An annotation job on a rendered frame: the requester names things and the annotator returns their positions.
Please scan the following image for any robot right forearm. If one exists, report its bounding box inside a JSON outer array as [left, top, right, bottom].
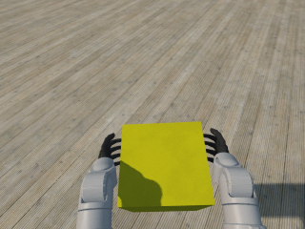
[[213, 152, 267, 229]]

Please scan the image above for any carton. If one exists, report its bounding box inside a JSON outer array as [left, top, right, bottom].
[[117, 121, 215, 213]]

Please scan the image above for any robot left forearm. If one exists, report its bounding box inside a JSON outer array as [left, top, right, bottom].
[[75, 156, 117, 229]]

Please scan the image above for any left robot hand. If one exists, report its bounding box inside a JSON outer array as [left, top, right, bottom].
[[98, 133, 122, 166]]

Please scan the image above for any right robot hand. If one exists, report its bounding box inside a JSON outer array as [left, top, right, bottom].
[[203, 128, 229, 163]]

